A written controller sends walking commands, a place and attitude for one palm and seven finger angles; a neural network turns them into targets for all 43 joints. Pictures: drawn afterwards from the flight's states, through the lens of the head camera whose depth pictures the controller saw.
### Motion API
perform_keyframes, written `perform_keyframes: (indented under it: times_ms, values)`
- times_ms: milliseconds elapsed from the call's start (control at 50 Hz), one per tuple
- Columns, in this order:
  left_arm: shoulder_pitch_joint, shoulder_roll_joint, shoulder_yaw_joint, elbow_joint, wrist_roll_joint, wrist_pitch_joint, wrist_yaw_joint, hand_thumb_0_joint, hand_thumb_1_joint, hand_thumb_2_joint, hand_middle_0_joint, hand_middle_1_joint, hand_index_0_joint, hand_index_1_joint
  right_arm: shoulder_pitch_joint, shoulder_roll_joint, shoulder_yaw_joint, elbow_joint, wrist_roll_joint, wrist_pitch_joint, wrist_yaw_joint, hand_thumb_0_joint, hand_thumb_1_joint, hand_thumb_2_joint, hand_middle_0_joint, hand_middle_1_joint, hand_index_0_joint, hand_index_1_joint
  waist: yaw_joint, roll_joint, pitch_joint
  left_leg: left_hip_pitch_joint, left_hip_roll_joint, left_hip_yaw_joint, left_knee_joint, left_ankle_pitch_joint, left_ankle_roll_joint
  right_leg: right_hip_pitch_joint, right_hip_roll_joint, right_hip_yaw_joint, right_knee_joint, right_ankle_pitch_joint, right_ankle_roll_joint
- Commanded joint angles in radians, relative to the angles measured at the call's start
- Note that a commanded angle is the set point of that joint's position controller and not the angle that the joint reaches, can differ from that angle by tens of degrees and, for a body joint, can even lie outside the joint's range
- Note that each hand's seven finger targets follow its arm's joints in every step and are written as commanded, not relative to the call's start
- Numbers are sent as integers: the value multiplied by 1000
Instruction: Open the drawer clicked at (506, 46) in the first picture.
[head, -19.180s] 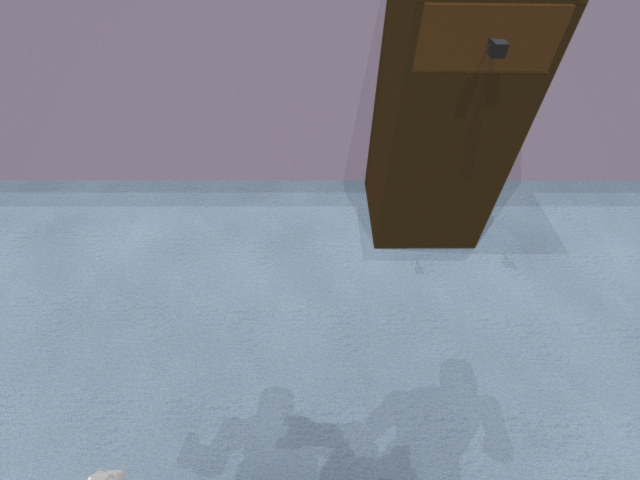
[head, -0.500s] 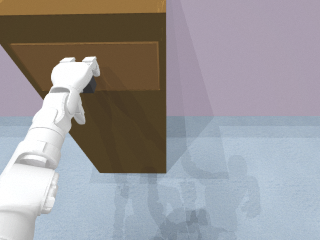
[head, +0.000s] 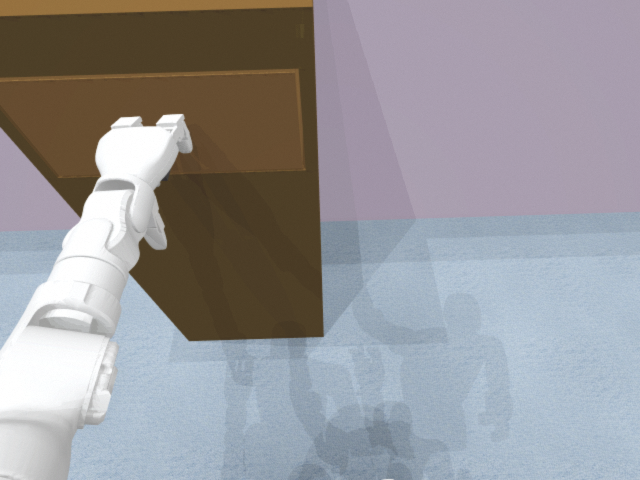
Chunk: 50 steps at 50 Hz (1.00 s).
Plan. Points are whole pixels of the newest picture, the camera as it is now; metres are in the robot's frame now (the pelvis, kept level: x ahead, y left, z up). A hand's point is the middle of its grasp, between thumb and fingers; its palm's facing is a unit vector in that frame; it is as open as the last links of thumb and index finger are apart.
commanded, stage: lower the fingers behind the handle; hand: left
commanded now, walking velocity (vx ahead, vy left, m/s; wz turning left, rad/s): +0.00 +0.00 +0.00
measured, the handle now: (155, 151) +0.53 +0.20 +0.10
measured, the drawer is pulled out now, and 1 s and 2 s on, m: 0.00 0.00 0.02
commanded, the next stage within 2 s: close the thumb around the handle in 0.24 s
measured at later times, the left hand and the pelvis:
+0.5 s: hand (151, 183) +0.48 +0.20 +0.09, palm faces -0.02 -0.01 -1.00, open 13.2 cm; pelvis +0.00 +0.00 +0.00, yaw +0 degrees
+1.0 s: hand (153, 188) +0.48 +0.20 +0.08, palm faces -0.03 +0.00 -1.00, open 6.6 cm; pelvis +0.00 +0.00 +0.00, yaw +1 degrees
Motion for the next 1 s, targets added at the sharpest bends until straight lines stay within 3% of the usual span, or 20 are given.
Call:
perform_keyframes:
  times_ms: [0,80,120,160,180,260,320,340,360,400,460,500,660,720,820,860,880,900,980]
  values:
    - [-480,213,41,-206,-5,-2,46,0,-500,300,-300,-1200,-300,-1200,58,-148,-53,-70,0,-20,-3,0,-900,-900,200,300,200,300,-2,-29,-383,208,-36,-9,-29,429,37,220,46,-31,-49,355,-35]
    - [-494,216,38,-205,-4,10,52,0,-500,300,-300,-1200,-300,-1200,61,-148,-54,-65,1,-21,-3,0,-900,-900,200,300,200,300,3,-20,-389,216,-39,-13,-38,395,36,213,46,-32,-51,322,-36]
    - [-482,248,66,-200,-4,10,53,0,-500,300,-300,-1200,-300,-1200,63,-149,-53,-63,0,-19,-3,0,-900,-900,200,300,200,300,11,-23,-410,217,-39,-13,-37,416,35,236,45,-30,-46,342,-37]
    - [-502,194,18,-208,-2,16,52,0,-500,300,-300,-1200,-300,-1200,56,-145,-51,-64,0,-20,-1,0,-900,-900,200,300,200,300,1,-9,-394,227,-38,-12,-36,425,34,215,45,-33,-47,344,-37]
    - [-495,212,41,-225,-2,13,54,0,-500,300,-300,-1200,-300,-1200,57,-146,-55,-68,-1,-20,1,0,-900,-900,200,300,200,300,12,-4,-410,237,-35,-14,-35,437,32,222,46,-33,-44,346,-38]
    - [-460,209,37,-172,-5,30,49,0,-500,300,-300,-1200,-300,-1200,46,-148,-48,-72,1,-17,-1,0,-900,-900,200,300,200,300,8,-39,-370,204,-39,-9,-41,407,34,228,44,-34,-50,343,-36]
    - [-473,245,62,-188,-4,28,48,0,-500,300,-300,-1200,-300,-1200,41,-150,-47,-77,1,-16,-5,0,-900,-900,200,300,200,300,11,-42,-391,206,-40,-3,-42,400,36,249,40,-28,-52,352,-33]
    - [-472,257,68,-183,0,28,46,0,-444,324,-304,-1206,-304,-1206,38,-150,-43,-79,0,-16,-8,0,-900,-900,200,300,200,300,14,-47,-386,196,-42,-3,-42,400,37,257,40,-28,-48,360,-34]
    - [-467,230,45,-177,-1,30,43,0,-388,348,-308,-1212,-308,-1212,34,-147,-43,-83,1,-16,-8,0,-900,-900,200,300,200,300,10,-39,-375,197,-42,-1,-44,397,36,249,40,-29,-51,356,-34]
    - [-457,260,73,-189,0,21,39,0,-276,396,-316,-1224,-316,-1224,35,-150,-45,-84,1,-17,-11,0,-900,-900,200,300,200,300,12,-64,-393,198,-41,-3,-39,410,38,269,39,-26,-51,369,-33]
    - [-441,208,32,-219,-11,11,28,0,-108,468,-328,-1242,-328,-1242,32,-144,-48,-90,0,-19,-7,0,-900,-900,200,300,200,300,15,-18,-392,227,-41,0,-35,437,36,253,39,-27,-50,382,-33]
    - [-456,226,45,-236,-14,1,21,0,4,516,-336,-1254,-336,-1254,36,-147,-49,-87,0,-16,-7,0,-900,-900,200,300,200,300,9,-44,-407,230,-41,-4,-28,452,37,266,40,-25,-49,396,-33]
    - [-478,171,4,-253,-21,-7,32,0,452,708,-368,-1302,-368,-1302,34,-143,-52,-76,1,-15,1,0,-900,-900,200,300,200,300,2,-16,-362,241,-42,-16,-33,420,32,208,43,-34,-53,342,-36]
    - [-501,218,36,-236,-10,0,47,0,620,780,-380,-1320,-380,-1320,34,-146,-49,-70,0,-14,-2,0,-900,-900,200,300,200,300,1,-24,-372,227,-43,-18,-32,406,33,213,42,-31,-48,334,-37]
    - [-497,229,48,-217,-5,16,54,0,900,900,-400,-1350,-400,-1350,37,-145,-49,-74,-2,-18,-3,0,-900,-900,200,300,200,300,8,-29,-415,218,-45,-8,-31,403,36,250,42,-26,-46,355,-34]
    - [-471,238,53,-181,-5,21,44,0,900,900,-400,-1350,-400,-1350,35,-147,-43,-79,2,-17,-7,0,-900,-900,200,300,200,300,10,-49,-383,190,-47,-8,-36,386,36,251,41,-27,-47,352,-34]
    - [-517,230,42,-217,-12,10,42,0,900,900,-400,-1350,-400,-1350,35,-147,-43,-83,2,-19,-9,0,-900,-900,200,300,200,300,-2,-56,-375,191,-47,-9,-38,364,39,245,40,-25,-55,339,-31]
    - [-518,264,71,-204,-10,2,46,0,900,900,-400,-1350,-400,-1350,36,-148,-45,-77,1,-22,-14,0,-900,-900,200,300,200,300,-6,-73,-371,184,-46,-8,-36,360,42,253,39,-22,-60,335,-30]
    - [-513,289,77,-188,-1,-1,48,0,900,900,-400,-1350,-400,-1350,39,-147,-42,-77,3,-27,-22,0,-900,-900,200,300,200,300,2,-38,-384,177,-50,-4,-41,333,39,250,37,-18,-56,317,-30]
